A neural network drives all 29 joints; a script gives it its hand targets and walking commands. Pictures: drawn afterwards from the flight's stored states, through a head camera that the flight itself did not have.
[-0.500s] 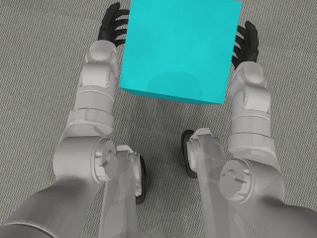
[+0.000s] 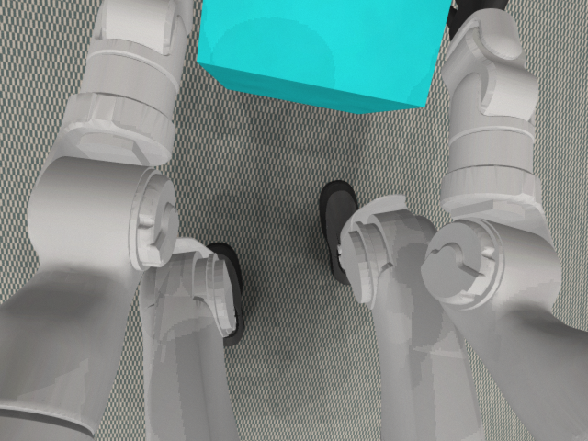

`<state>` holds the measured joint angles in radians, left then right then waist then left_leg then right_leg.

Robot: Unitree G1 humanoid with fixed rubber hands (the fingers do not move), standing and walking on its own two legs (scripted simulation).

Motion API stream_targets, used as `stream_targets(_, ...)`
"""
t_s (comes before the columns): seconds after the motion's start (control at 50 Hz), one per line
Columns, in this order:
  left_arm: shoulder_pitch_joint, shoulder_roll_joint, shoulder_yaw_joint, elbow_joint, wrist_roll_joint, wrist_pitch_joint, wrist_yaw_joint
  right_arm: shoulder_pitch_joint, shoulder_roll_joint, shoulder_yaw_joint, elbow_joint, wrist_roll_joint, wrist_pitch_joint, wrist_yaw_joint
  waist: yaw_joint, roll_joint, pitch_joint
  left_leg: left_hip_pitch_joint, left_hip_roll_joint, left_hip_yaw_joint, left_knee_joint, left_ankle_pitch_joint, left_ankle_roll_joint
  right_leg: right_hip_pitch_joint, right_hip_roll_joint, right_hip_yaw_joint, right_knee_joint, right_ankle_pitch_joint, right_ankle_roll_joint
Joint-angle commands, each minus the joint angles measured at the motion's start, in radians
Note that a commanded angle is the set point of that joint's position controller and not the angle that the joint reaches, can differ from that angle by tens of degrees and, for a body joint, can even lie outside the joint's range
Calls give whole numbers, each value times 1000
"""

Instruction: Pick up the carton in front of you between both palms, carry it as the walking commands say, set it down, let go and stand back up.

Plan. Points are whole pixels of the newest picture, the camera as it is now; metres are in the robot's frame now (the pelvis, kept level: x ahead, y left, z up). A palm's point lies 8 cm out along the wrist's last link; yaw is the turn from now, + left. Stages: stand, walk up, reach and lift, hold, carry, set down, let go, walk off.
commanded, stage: set down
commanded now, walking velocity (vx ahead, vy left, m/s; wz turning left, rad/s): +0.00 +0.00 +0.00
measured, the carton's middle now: (316, 7) +0.53 -0.11 -0.24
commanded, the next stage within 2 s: none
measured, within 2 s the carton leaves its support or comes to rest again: rests again in 1.26 s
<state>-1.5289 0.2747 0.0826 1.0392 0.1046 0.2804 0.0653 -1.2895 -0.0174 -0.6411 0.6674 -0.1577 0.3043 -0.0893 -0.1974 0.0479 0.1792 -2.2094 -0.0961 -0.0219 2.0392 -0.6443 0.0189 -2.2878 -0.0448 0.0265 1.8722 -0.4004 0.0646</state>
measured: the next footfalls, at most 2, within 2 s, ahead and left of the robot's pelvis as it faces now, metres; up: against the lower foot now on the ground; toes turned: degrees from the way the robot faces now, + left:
none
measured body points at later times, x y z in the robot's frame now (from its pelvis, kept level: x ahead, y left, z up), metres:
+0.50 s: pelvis +0.00 +0.00 -0.03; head +0.38 +0.00 +0.21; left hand +0.59 +0.04 -0.22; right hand +0.50 -0.26 -0.19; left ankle +0.07 +0.10 -0.39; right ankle +0.15 -0.15 -0.39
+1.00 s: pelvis +0.00 +0.00 -0.04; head +0.38 +0.03 +0.19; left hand +0.59 +0.03 -0.23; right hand +0.51 -0.27 -0.20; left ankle +0.07 +0.10 -0.39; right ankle +0.15 -0.15 -0.39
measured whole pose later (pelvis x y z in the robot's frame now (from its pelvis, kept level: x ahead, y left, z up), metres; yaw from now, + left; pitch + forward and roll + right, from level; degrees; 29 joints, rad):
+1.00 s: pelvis +0.00 +0.00 -0.04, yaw -1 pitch +43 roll -6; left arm -1.62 0.27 0.06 1.14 0.16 0.23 -0.02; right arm -1.40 -0.16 -0.74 0.95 -0.16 0.20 0.01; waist -0.20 -0.01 0.30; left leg -2.26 -0.12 -0.04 2.20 -0.68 0.03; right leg -2.31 -0.01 0.05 2.01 -0.45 0.12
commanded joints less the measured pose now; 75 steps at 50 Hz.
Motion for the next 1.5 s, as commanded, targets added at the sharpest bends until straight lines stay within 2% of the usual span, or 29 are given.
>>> stream_targets(0.0, -472, -828, -234, -94, -94, -63, -212, -524, 716, 398, 48, 123, -41, 252, -62, 210, -1097, 456, -63, 16, -212, 323, -23, 709, 112, -131, 13, 357, -7)
stream_targets(0.06, -463, -810, -237, -101, -87, -73, -209, -514, 715, 376, 66, 135, -48, 256, -49, 221, -1083, 465, -56, 10, -189, 369, -22, 673, 115, -129, 40, 373, -5)
stream_targets(0.16, -481, -828, -280, -138, -115, -88, -196, -516, 739, 396, 49, 181, -56, 258, -45, 235, -1168, 566, -40, -12, -142, 526, -25, 637, 117, -133, 78, 442, 4)
stream_targets(0.2, -481, -829, -284, -137, -118, -90, -192, -515, 741, 398, 45, 188, -56, 259, -46, 230, -1173, 565, -37, -14, -131, 537, -25, 628, 117, -133, 84, 448, 7)
stream_targets(0.38, -476, -761, -227, -65, -95, -101, -202, -510, 699, 342, 96, 160, -69, 240, -44, 211, -983, 351, -44, 9, -126, 348, -10, 630, 122, -112, 91, 373, 5)
stream_targets(0.52, -486, -682, -185, -10, -72, -103, -209, -514, 636, 268, 150, 119, -79, 231, -47, 204, -860, 291, -37, 2, -129, 255, 3, 586, 118, -107, 94, 291, 0)
stream_targets(0.7, -494, -626, -200, -22, -53, -104, -197, -494, 571, 179, 231, 103, -92, 238, -52, 243, -796, 334, -18, -26, -122, 292, 3, 483, 109, -105, 114, 253, -8)
stream_targets(0.92, -390, -542, -135, 27, 16, -85, -200, -420, 478, 100, 287, 40, -89, 252, -29, 192, -660, 326, -7, -61, -119, 317, 11, 375, 103, -103, 126, 194, -9)
stream_targets(1.1, -357, -450, -112, 42, 66, -82, -191, -384, 417, 72, 299, 37, -108, 228, -5, 179, -622, 328, 5, -58, -105, 318, 7, 395, 104, -102, 136, 200, 5)
stream_targets(1.16, -368, -356, -117, 44, 66, -90, -172, -355, 343, 62, 302, 54, -132, 197, -13, 178, -650, 346, 22, -60, -98, 333, -3, 439, 98, -109, 142, 228, 18)
stream_targets(1.22, -370, -11, -112, 45, 41, -112, -98, -233, 21, -2, 329, 65, -186, 108, -35, 182, -681, 379, 60, -72, -103, 351, -21, 480, 86, -120, 142, 258, 26)
stream_targets(1.26, -400, 201, -131, 44, -2, -135, -41, -180, -187, -16, 347, 107, -233, 34, -43, 198, -716, 408, 79, -89, -106, 361, -30, 495, 75, -117, 134, 283, 24)
stream_targets(1.32, -497, 219, -221, 48, -89, -150, -27, -230, -244, 41, 363, 189, -272, -4, -70, 237, -776, 422, 95, -107, -96, 369, -38, 505, 58, -99, 132, 322, 17)
stream_targets(1.4, -549, 177, -326, 24, -206, -157, -62, -260, -261, 113, 356, 246, -290, -7, -134, 258, -814, 404, 96, -95, -82, 339, -39, 544, 37, -95, 116, 353, 1)
stream_targets(1.48, -537, 207, -337, 30, -243, -148, -79, -235, -281, 129, 311, 258, -285, -22, -166, 253, -899, 410, 87, -68, -73, 315, -43, 641, 37, -103, 90, 388, -4)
